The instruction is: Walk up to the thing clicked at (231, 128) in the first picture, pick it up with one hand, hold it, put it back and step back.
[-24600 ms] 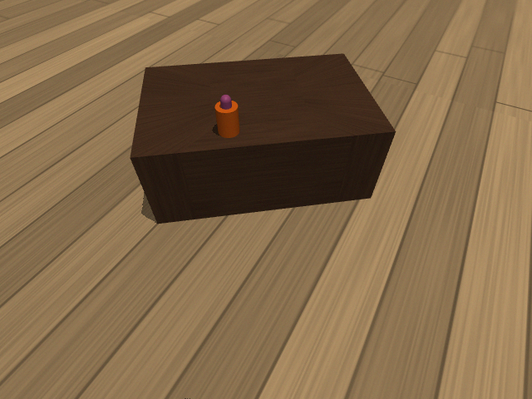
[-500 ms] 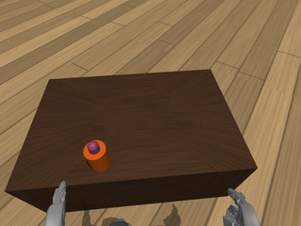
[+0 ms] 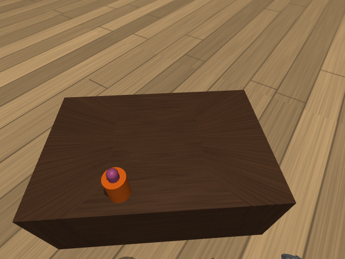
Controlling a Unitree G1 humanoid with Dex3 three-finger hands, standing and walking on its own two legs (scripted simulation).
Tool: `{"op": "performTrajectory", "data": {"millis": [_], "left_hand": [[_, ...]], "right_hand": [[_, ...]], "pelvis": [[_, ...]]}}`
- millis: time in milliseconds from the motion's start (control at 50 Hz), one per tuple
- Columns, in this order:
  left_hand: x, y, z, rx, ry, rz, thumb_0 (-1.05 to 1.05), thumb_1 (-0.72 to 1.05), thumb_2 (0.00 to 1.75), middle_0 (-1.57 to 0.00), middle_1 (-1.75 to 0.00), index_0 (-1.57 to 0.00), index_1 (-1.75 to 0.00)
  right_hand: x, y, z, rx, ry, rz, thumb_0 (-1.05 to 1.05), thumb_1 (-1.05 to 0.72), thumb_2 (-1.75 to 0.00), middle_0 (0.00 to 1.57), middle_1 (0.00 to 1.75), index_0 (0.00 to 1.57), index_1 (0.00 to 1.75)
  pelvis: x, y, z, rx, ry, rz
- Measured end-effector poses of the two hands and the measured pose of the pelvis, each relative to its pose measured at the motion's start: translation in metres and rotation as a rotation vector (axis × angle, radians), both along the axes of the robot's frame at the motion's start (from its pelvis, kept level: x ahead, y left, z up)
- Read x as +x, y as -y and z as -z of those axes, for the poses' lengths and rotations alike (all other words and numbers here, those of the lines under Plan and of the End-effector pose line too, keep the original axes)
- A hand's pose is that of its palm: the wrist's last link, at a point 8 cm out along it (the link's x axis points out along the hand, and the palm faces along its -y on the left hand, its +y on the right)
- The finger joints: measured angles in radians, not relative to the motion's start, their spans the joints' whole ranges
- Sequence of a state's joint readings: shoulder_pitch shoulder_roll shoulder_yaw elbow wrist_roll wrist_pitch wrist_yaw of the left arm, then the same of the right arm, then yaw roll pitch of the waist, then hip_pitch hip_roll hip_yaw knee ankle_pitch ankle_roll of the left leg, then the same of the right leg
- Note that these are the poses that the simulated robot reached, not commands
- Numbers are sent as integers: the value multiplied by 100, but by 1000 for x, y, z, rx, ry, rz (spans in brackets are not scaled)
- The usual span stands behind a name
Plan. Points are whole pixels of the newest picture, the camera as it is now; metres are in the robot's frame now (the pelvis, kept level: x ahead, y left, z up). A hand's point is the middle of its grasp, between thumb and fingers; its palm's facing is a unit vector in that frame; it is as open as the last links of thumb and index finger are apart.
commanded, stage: stand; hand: left
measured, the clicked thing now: (115, 182) +0.43 +0.21 -0.24
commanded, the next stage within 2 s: none
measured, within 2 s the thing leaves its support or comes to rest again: neither
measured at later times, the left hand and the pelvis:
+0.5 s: hand out of the picture +0.04 +0.25 -0.13, palm faces -0.02 -0.94 -0.35, open 7.4 cm; pelvis -0.01 +0.00 +0.03, yaw +1 degrees
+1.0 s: hand out of the picture +0.06 +0.27 -0.13, palm faces -0.02 -0.94 -0.34, open 7.4 cm; pelvis +0.01 +0.02 +0.03, yaw +0 degrees
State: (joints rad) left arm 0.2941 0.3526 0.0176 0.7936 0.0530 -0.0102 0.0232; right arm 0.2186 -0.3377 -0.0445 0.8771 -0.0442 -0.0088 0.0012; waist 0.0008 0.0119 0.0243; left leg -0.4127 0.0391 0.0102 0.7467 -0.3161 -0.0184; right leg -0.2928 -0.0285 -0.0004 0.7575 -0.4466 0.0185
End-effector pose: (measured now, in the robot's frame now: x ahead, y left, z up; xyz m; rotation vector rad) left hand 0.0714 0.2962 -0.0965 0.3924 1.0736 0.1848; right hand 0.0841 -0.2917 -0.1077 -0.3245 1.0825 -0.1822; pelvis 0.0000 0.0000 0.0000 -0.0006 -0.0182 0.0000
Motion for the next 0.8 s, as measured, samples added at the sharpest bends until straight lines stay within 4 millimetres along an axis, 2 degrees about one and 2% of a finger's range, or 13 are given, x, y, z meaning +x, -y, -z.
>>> {"op": "performTrajectory", "data": {"millis": [80, 160, 280, 440, 800], "left_hand": [[-18, -6, 0, 2, -66, -44, 0, 25, 71, -19, -28, -19, -28], [-30, -6, 0, -7, -113, -68, 0, 53, 81, -20, -29, -20, -29], [-39, -2, -3, -29, -152, -83, 0, 78, 87, -20, -30, -20, -30], [-41, 0, -5, -42, -172, -92, 1, 88, 89, -20, -30, -20, -30], [-28, -8, -5, -54, -192, -93, 1, 91, 90, -20, -30, -20, -30]], "right_hand": [[-13, 0, 0, 0, -65, 16, 1, -91, -90, 20, 30, 21, 30], [-21, -4, -1, 13, -100, 26, 1, -91, -90, 20, 30, 21, 30], [-28, -12, -4, 36, -126, 32, 0, -91, -90, 20, 30, 21, 30], [-31, -12, -8, 38, -141, 42, 0, -91, -90, 20, 30, 21, 30], [-32, -9, -16, 10, -176, 66, 0, -91, -90, 20, 30, 21, 30]], "pelvis": [[1, -1, -7, -2, 14, -2], [0, -2, -13, -3, 30, -4], [-3, -3, -22, -5, 45, -6], [-5, -4, -28, -6, 53, -10], [0, -11, -33, -7, 47, -4]]}}
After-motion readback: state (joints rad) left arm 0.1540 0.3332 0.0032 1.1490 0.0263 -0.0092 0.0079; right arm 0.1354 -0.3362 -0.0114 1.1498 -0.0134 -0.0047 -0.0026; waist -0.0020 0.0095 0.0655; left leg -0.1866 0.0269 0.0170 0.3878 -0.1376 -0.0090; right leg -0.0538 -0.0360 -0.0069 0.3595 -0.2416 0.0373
